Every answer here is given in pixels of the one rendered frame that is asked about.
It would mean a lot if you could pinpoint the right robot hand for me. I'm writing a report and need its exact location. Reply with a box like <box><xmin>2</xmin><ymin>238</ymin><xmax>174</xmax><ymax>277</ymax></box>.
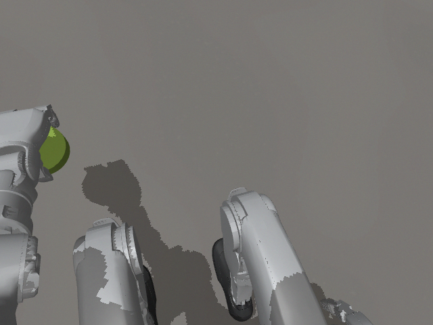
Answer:
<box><xmin>320</xmin><ymin>299</ymin><xmax>373</xmax><ymax>325</ymax></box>

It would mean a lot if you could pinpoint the left robot hand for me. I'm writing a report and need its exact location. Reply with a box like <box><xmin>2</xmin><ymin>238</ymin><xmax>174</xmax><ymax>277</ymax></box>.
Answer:
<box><xmin>0</xmin><ymin>104</ymin><xmax>60</xmax><ymax>182</ymax></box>

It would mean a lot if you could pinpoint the right robot foot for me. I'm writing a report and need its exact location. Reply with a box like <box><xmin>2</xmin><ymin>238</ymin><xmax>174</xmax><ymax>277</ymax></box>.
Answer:
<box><xmin>212</xmin><ymin>238</ymin><xmax>253</xmax><ymax>322</ymax></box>

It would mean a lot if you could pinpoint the left robot arm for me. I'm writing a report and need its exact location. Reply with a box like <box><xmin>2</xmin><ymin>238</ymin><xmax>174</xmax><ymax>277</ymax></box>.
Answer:
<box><xmin>0</xmin><ymin>141</ymin><xmax>41</xmax><ymax>325</ymax></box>

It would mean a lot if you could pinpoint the left robot foot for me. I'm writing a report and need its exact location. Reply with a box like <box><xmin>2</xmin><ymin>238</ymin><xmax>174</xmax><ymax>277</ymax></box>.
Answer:
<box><xmin>143</xmin><ymin>265</ymin><xmax>158</xmax><ymax>325</ymax></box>

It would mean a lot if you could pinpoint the tin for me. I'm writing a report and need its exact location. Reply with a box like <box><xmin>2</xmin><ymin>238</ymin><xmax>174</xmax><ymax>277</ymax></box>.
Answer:
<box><xmin>39</xmin><ymin>126</ymin><xmax>70</xmax><ymax>174</ymax></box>

